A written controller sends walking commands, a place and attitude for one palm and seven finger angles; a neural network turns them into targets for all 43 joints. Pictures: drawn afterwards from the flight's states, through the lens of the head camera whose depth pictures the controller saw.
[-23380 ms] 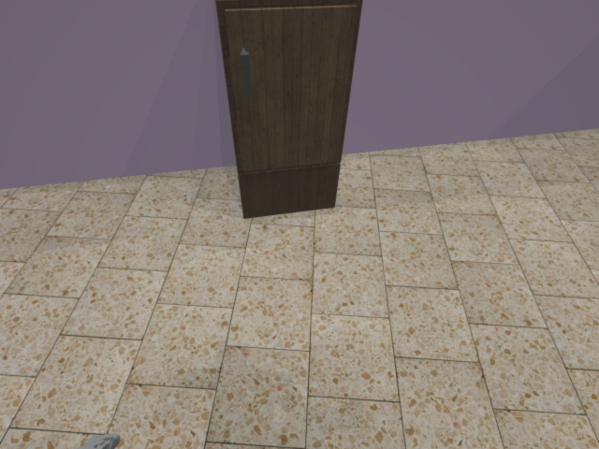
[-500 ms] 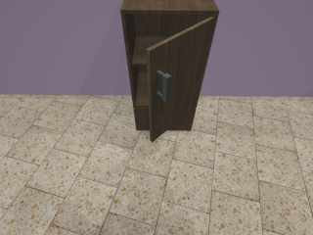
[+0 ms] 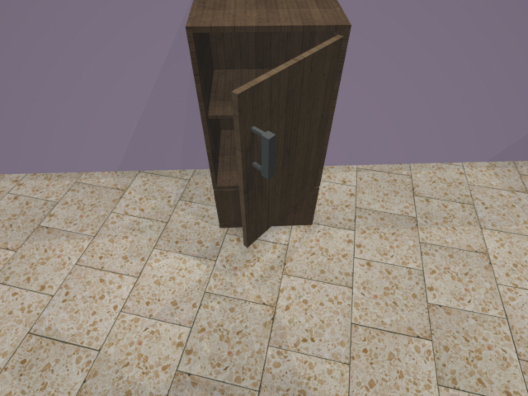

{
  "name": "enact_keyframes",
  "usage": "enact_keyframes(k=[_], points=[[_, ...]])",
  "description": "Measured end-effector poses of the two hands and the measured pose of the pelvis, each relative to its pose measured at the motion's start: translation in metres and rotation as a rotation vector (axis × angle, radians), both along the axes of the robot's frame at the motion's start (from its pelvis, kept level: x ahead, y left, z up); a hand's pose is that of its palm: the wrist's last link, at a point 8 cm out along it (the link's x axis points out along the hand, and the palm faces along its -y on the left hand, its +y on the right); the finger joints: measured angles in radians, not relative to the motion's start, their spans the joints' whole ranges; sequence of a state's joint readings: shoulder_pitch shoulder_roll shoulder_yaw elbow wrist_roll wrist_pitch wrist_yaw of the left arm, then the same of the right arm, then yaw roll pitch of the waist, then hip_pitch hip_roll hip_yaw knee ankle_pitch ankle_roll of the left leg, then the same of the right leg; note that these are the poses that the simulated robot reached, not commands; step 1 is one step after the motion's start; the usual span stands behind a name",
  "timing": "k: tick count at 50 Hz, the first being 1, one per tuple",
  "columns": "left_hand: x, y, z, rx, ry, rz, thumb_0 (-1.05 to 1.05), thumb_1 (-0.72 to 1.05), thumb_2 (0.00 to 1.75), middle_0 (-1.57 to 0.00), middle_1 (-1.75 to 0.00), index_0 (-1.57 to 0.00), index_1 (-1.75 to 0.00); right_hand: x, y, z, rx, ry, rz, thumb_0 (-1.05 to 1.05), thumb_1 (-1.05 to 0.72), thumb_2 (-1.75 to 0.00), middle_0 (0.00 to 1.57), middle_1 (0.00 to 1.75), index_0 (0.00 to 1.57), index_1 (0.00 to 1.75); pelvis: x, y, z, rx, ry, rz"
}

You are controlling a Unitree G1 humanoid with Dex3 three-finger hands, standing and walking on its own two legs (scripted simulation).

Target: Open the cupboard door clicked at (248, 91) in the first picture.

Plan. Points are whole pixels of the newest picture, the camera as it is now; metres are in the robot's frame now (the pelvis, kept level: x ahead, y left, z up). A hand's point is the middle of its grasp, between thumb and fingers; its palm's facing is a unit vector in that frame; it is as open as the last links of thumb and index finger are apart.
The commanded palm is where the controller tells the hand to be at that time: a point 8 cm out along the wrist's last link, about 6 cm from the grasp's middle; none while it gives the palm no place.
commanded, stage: let the arm hang, fingers relaxed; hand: left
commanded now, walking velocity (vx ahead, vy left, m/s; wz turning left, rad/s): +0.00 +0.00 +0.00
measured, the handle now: (261, 152) +0.67 +0.04 -0.05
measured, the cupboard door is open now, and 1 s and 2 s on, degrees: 45 45 45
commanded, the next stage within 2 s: look to check the result in 0.02 s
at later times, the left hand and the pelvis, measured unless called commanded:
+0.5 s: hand out of the picture +0.01 +0.16 -0.18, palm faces +0.03 -0.98 -0.18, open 7.4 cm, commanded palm none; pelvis +0.01 -0.01 +0.00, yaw +0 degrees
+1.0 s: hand out of the picture +0.03 +0.16 -0.18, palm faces -0.02 -0.98 -0.19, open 7.4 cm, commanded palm none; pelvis +0.01 -0.01 -0.01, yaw -4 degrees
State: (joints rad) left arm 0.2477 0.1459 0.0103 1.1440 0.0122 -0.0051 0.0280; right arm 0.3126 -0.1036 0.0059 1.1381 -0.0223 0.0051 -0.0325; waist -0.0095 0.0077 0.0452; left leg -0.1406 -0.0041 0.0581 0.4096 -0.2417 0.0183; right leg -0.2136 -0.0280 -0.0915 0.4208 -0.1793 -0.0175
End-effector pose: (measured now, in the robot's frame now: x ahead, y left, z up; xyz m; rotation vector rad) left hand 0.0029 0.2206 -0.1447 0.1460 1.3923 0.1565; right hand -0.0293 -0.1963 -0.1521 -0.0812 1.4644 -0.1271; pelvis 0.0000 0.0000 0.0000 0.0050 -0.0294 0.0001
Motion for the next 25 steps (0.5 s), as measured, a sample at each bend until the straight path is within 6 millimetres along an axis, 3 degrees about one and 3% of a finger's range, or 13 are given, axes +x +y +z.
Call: enact_keyframes(k=[12,25], points=[[-0.012,-0.012,-0.001,-0.024,0.052,0.021,0.00,0.91,0.90,-0.20,-0.30,-0.20,-0.30,0.008,-0.011,0.002,-0.024,0.012,0.006,0.00,-0.91,-0.90,0.20,0.30,0.20,0.30,0.008,-0.002,0.001,-0.001,0.004,0.000],[-0.002,-0.016,-0.001,-0.019,0.040,0.017,0.00,0.91,0.90,-0.20,-0.30,-0.20,-0.30,0.023,-0.014,0.002,-0.020,-0.008,0.014,0.00,-0.91,-0.90,0.20,0.30,0.20,0.30,0.014,-0.008,0.001,-0.003,0.005,0.001]])
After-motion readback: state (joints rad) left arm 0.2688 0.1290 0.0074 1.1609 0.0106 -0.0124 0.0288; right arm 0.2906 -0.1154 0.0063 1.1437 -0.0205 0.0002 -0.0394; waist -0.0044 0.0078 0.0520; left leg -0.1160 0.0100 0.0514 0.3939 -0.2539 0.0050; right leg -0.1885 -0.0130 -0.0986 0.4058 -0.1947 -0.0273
